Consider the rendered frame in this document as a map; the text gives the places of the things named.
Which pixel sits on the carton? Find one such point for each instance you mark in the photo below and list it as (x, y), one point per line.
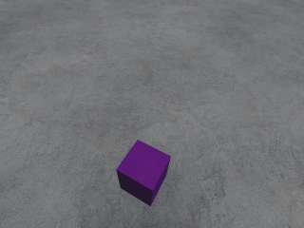
(142, 171)

